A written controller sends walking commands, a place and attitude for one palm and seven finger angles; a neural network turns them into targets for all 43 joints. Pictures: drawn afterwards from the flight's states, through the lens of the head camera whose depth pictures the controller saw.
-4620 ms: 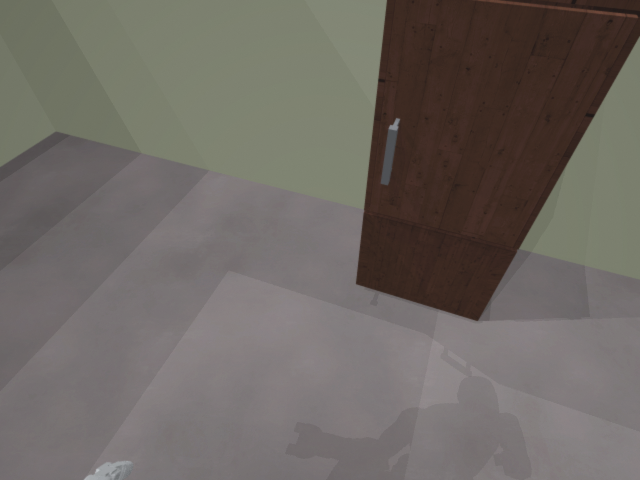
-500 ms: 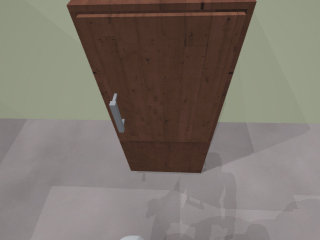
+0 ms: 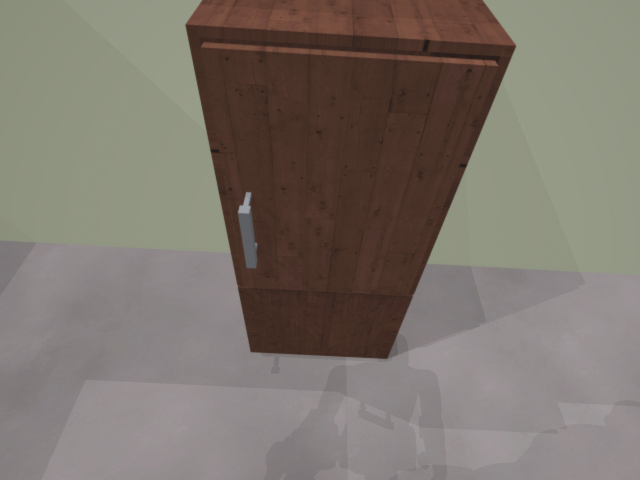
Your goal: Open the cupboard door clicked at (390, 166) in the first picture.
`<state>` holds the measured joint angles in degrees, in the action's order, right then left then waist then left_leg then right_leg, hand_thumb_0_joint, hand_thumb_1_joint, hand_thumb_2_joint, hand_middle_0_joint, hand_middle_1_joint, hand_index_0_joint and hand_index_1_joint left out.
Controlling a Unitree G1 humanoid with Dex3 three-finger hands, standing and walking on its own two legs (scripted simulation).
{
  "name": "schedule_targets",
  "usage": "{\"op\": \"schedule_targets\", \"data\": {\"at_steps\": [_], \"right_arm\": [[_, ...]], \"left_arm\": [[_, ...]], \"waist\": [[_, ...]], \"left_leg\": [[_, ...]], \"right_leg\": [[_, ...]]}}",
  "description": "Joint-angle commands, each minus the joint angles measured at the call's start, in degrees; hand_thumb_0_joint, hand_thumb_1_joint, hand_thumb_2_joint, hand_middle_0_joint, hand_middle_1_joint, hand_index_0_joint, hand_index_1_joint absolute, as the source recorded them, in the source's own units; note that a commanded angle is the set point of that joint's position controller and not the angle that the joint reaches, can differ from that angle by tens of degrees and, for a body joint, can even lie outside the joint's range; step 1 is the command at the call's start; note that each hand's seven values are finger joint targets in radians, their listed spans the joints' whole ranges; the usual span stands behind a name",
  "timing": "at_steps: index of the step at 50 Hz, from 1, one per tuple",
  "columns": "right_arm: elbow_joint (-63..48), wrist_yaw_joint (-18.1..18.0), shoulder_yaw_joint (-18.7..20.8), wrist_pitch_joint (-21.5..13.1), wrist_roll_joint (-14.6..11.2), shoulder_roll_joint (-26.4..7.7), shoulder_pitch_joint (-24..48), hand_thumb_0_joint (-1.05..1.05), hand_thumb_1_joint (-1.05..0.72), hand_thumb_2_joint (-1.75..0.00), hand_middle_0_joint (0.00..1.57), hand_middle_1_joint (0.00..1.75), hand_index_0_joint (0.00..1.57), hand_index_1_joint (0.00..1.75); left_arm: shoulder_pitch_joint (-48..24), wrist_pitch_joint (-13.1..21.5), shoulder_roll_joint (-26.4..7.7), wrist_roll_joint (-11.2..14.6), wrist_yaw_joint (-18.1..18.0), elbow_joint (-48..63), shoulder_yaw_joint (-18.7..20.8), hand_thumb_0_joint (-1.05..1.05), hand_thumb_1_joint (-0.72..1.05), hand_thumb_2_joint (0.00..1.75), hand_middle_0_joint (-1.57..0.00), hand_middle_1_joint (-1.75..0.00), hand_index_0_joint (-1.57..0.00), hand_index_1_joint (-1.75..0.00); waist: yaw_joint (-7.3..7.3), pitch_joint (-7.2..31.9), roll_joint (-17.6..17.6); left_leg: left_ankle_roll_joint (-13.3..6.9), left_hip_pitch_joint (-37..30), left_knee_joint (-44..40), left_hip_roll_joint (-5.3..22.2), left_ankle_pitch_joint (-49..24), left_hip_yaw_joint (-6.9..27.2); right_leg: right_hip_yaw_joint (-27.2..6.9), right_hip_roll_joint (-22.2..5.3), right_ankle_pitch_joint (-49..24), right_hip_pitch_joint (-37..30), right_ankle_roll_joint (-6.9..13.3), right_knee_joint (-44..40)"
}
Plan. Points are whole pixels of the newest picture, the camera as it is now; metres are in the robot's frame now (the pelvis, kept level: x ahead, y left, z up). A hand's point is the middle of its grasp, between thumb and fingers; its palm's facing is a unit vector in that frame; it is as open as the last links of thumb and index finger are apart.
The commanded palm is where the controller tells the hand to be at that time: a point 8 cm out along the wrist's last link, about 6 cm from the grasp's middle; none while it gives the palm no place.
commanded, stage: come to a stop and stand still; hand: left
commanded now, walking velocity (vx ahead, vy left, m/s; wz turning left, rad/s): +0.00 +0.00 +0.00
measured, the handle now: (250, 231) +0.58 +0.17 -0.11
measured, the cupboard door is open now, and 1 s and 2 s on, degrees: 0 0 0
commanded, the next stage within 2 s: look again from close up in 0.56 s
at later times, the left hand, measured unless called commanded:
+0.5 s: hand out of the picture -0.02 +0.11 -0.18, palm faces +0.06 -0.98 -0.17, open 7.3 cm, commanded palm none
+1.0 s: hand out of the picture -0.03 +0.17 -0.19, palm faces +0.04 -0.98 -0.18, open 7.4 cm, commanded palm none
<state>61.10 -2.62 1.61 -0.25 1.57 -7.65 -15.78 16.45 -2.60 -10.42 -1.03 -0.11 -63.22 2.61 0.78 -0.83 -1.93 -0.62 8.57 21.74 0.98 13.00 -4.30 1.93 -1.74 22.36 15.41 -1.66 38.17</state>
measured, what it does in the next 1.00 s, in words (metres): steps on the spot: right foot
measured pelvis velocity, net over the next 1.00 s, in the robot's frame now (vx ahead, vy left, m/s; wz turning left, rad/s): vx -0.04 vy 0.00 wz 0.01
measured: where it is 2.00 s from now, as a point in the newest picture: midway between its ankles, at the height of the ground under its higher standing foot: outside the picture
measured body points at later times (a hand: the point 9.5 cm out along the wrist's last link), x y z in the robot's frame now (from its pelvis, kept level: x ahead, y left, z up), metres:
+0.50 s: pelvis +0.00 -0.04 +0.00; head +0.00 -0.05 +0.45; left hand -0.02 +0.17 -0.16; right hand -0.02 -0.25 -0.17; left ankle -0.02 +0.11 -0.74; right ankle -0.02 -0.12 -0.74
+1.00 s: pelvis -0.04 +0.00 -0.01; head -0.05 +0.01 +0.44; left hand -0.04 +0.22 -0.17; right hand -0.01 -0.23 -0.16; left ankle -0.01 +0.09 -0.74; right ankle -0.02 -0.12 -0.74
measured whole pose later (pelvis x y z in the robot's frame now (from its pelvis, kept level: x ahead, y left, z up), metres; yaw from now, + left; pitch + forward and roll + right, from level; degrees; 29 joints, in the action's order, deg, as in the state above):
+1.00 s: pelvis -0.04 +0.00 -0.01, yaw +0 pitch -2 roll +0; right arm 59.1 -1.8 0.5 -0.3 1.2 -8.9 -17.4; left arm 18.4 0.1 -8.7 -1.5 -1.9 -61.3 0.2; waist -0.1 0.4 -0.5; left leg -2.3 13.6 29.5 -0.7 14.0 -3.4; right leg 3.3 -1.5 14.5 12.7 0.2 29.3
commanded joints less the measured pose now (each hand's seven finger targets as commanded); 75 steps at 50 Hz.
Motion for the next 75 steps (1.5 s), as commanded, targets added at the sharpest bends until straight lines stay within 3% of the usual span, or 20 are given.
{"op": "schedule_targets", "data": {"at_steps": [1,3,4,6,8,12,32,33,34,36,38,40,41,43,48,61,64,68,73,75], "right_arm": [[0.6,-0.4,2.0,-0.8,-0.6,-9.2,-3.7,0.0,-0.9,-0.9,0.2,0.3,0.2,0.3],[0.6,0.0,1.0,-1.0,-1.4,-5.1,-3.6,0.0,-0.9,-0.9,0.2,0.3,0.2,0.3],[0.7,0.4,0.3,-0.8,-1.4,-3.3,-3.0,0.0,-0.9,-0.9,0.2,0.3,0.2,0.3],[1.9,0.4,0.0,-0.2,-0.8,-3.0,-3.1,0.0,-0.9,-0.9,0.2,0.3,0.2,0.3],[3.4,0.3,-0.1,-0.1,-0.7,-3.1,-4.1,0.0,-0.9,-0.9,0.2,0.3,0.2,0.3],[5.0,0.0,-0.5,-0.3,-0.8,-3.2,-4.9,0.0,-0.9,-0.9,0.2,0.3,0.2,0.3],[5.1,-0.1,-0.5,0.0,-0.8,-2.6,-4.9,0.0,-0.9,-0.9,0.2,0.3,0.2,0.3],[0.5,0.7,-0.5,-1.3,-1.3,-4.6,3.1,0.0,-0.9,-0.9,0.2,0.3,0.2,0.3],[-3.0,0.8,-0.8,-1.1,-1.4,-3.0,1.9,0.0,-0.9,-0.9,0.2,0.3,0.2,0.3],[-2.6,0.6,-0.4,-1.4,-1.5,-1.1,-2.0,0.0,-0.9,-0.9,0.2,0.3,0.2,0.3],[-1.8,0.6,-0.3,-1.2,-1.5,-2.2,-4.5,0.0,-0.9,-0.9,0.2,0.3,0.2,0.3],[-1.7,0.7,-0.2,-1.5,-0.8,-4.1,-5.0,0.0,-0.9,-0.9,0.2,0.3,0.2,0.3],[-2.3,0.6,-0.2,-1.5,-0.6,-5.3,-4.3,0.0,-0.9,-0.9,0.2,0.3,0.2,0.3],[-3.4,0.8,-0.2,-1.1,-0.4,-5.8,-2.2,0.0,-0.9,-0.9,0.2,0.3,0.2,0.3],[-5.1,1.0,0.2,-1.1,-0.3,-8.0,-2.0,0.0,-0.9,-0.9,0.2,0.3,0.2,0.3],[-4.1,1.1,0.0,-1.6,-0.6,-8.2,-3.4,0.0,-0.9,-0.9,0.2,0.3,0.2,0.3],[-2.9,1.2,-0.2,-1.2,-0.4,-7.8,-4.8,0.0,-0.9,-0.9,0.2,0.3,0.2,0.3],[-2.9,1.2,0.4,-0.7,-0.2,-8.7,-4.1,0.0,-0.9,-0.9,0.2,0.3,0.2,0.3],[-3.0,1.2,0.1,-1.4,-0.3,-6.6,-4.2,0.0,-0.9,-0.9,0.2,0.3,0.2,0.3],[-3.1,1.3,-0.2,-1.8,-0.3,-4.8,-4.1,0.0,-0.9,-0.9,0.2,0.3,0.2,0.3]], "left_arm": [[3.4,2.6,-1.4,0.3,-0.7,1.5,-0.2,0.0,0.9,0.9,-0.2,-0.3,-0.2,-0.3],[4.7,3.4,-4.4,0.2,-1.4,0.0,-0.1,0.0,0.9,0.9,-0.2,-0.3,-0.2,-0.3],[3.7,3.6,-5.5,0.4,-1.6,-0.2,-0.3,0.0,0.9,0.9,-0.2,-0.3,-0.2,-0.3],[2.4,4.0,-4.4,0.5,-1.6,-0.4,-0.6,0.0,0.9,0.9,-0.2,-0.3,-0.2,-0.3],[1.8,3.8,-2.7,0.7,-1.8,-0.8,-1.2,0.0,0.9,0.9,-0.2,-0.3,-0.2,-0.3],[3.4,3.8,-2.1,0.9,-2.1,-1.4,-1.4,0.0,0.9,0.9,-0.2,-0.3,-0.2,-0.3],[5.3,3.8,-1.1,0.7,-2.4,-1.9,-1.4,0.0,0.9,0.9,-0.2,-0.3,-0.2,-0.3],[11.1,5.9,-4.0,-0.4,-4.7,-3.1,-1.0,0.0,0.9,0.9,-0.2,-0.3,-0.2,-0.3],[10.5,6.6,-6.1,-0.5,-4.6,-1.9,-0.8,0.0,0.9,0.9,-0.2,-0.3,-0.2,-0.3],[9.5,5.9,-4.2,-0.5,-4.1,0.1,-1.1,0.0,0.9,0.9,-0.2,-0.3,-0.2,-0.3],[6.1,5.4,-3.9,-0.2,-3.6,1.9,-1.3,0.0,0.9,0.9,-0.2,-0.3,-0.2,-0.3],[4.1,4.5,-2.0,0.2,-3.2,2.6,-1.6,0.0,0.9,0.9,-0.2,-0.3,-0.2,-0.3],[4.1,4.2,-1.4,0.2,-3.0,2.9,-1.7,0.0,0.9,0.9,-0.2,-0.3,-0.2,-0.3],[4.2,3.5,-1.8,-0.2,-2.6,3.2,-1.8,0.0,0.9,0.9,-0.2,-0.3,-0.2,-0.3],[6.9,3.0,-1.9,-0.6,-1.9,3.5,-1.9,0.0,0.9,0.9,-0.2,-0.3,-0.2,-0.3],[6.9,3.7,-3.1,-0.3,-1.6,4.2,-1.9,0.0,0.9,0.9,-0.2,-0.3,-0.2,-0.3],[8.1,3.5,-2.3,-0.5,-1.4,3.5,-2.0,0.0,0.9,0.9,-0.2,-0.3,-0.2,-0.3],[9.4,3.2,-1.6,-0.9,-0.9,3.4,-1.7,0.0,0.9,0.9,-0.2,-0.3,-0.2,-0.3],[11.8,3.9,-1.9,-0.6,-0.7,2.9,-1.2,0.0,0.9,0.9,-0.2,-0.3,-0.2,-0.3],[12.7,4.3,-2.8,-0.5,-0.8,2.7,-0.7,0.0,0.9,0.9,-0.2,-0.3,-0.2,-0.3]], "waist": [[-0.97,2.5,7.6],[-0.47,2.5,-2.2],[-0.27,0.7,-3.9],[0.12,-0.8,-7.7],[0.35,-3.5,-5.3],[-0.39,-3.0,0.7],[-0.62,-5.3,0.8],[-4.15,-6.2,-3.5],[-1.18,-3.6,-1.6],[-0.68,5.2,-2.2],[0.48,7.5,-5.6],[0.53,1.9,1.0],[0.05,-1.8,3.2],[-0.65,-7.8,7.3],[-1.78,-7.9,5.4],[-1.14,-3.4,2.2],[-0.94,-2.4,1.7],[-1.34,-7.1,3.8],[-1.64,-7.2,1.0],[-1.78,-6.9,-3.1]], "left_leg": [[-4.4,-2.7,1.0,11.1,-21.9,9.1],[0.0,5.7,4.1,5.6,-7.1,3.4],[0.9,6.9,3.1,3.7,0.8,2.2],[1.4,3.1,2.4,3.5,-1.1,2.1],[1.3,1.2,0.7,4.2,-4.3,2.7],[1.1,0.7,-0.5,5.4,-9.3,3.3],[1.2,0.1,-0.9,5.2,-6.1,2.9],[2.8,9.5,15.6,3.5,1.1,-0.2],[1.4,11.1,16.6,1.8,7.4,2.2],[0.6,8.8,13.6,1.5,7.6,1.9],[0.8,3.2,7.3,1.0,2.0,2.3],[-0.3,1.6,3.8,4.1,-4.4,5.4],[-1.2,4.7,2.3,5.9,-3.9,7.3],[-1.6,10.8,-1.8,5.5,6.5,9.5],[-2.8,16.8,-7.9,6.3,18.7,12.9],[-2.7,11.4,-6.0,5.2,11.0,11.5],[-3.2,10.4,-6.1,5.9,17.7,12.0],[-4.4,14.6,-7.5,7.4,25.1,13.8],[-3.7,15.1,-0.2,4.3,18.7,9.3],[-2.8,16.5,6.2,1.7,14.1,5.2]], "right_leg": [[0.5,-0.6,-14.3,-6.2,0.4,-18.8],[-7.7,-8.5,-26.2,-13.3,3.0,-19.8],[-8.1,-11.4,-27.8,-11.8,4.6,-20.2],[-7.6,-9.1,-23.3,-6.6,5.7,-20.7],[-5.9,-7.2,-19.7,-3.7,5.0,-21.4],[-4.4,-5.3,-23.6,-6.3,3.9,-19.9],[-5.0,-4.8,-16.7,-4.0,3.5,-22.7],[-11.4,-9.8,-57.0,-6.4,-2.2,-19.5],[-9.0,-13.1,-76.2,-11.9,-0.1,-15.1],[-5.7,-11.3,-68.6,-15.5,5.6,-11.4],[-5.2,-9.2,-45.0,-12.0,6.5,-12.2],[-4.1,-5.3,-18.8,-3.1,4.7,-13.0],[-4.1,-3.8,-11.0,-1.0,4.2,-14.5],[-4.2,-2.8,-2.2,1.2,4.3,-15.4],[-1.4,-1.6,-4.4,-2.6,3.6,-12.2],[-3.5,-3.5,-6.7,-2.1,3.6,-14.9],[-2.4,-2.6,0.5,-1.4,3.7,-13.7],[-1.4,-1.1,3.8,0.6,4.0,-11.6],[-6.8,-3.6,5.8,0.4,5.9,-15.2],[-11.0,-6.3,7.6,-1.2,7.6,-18.3]]}}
